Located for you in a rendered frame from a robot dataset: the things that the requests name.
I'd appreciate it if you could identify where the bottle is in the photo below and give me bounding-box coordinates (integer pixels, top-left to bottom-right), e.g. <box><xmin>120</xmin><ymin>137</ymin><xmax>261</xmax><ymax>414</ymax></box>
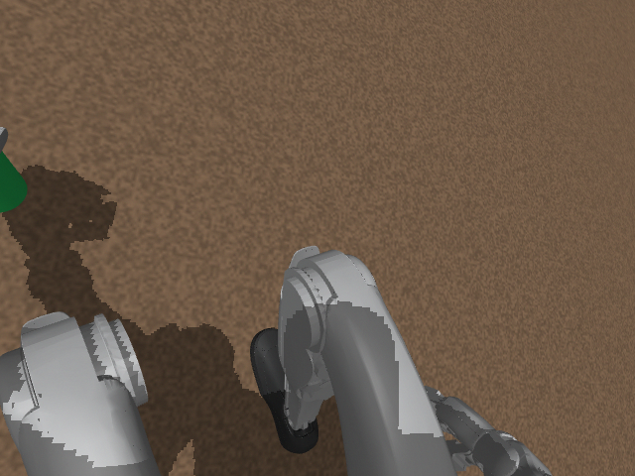
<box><xmin>0</xmin><ymin>152</ymin><xmax>28</xmax><ymax>212</ymax></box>

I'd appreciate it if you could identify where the right robot foot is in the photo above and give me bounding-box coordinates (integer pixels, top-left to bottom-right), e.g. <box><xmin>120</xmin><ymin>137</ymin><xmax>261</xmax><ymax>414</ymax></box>
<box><xmin>250</xmin><ymin>328</ymin><xmax>318</xmax><ymax>454</ymax></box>

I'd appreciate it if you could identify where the right robot hand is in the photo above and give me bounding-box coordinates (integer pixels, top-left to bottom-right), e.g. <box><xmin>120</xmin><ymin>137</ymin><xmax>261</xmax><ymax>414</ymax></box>
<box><xmin>425</xmin><ymin>386</ymin><xmax>496</xmax><ymax>471</ymax></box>

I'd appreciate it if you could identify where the right robot arm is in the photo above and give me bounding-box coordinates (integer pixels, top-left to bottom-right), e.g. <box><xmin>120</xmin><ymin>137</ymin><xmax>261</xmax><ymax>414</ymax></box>
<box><xmin>472</xmin><ymin>430</ymin><xmax>553</xmax><ymax>476</ymax></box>

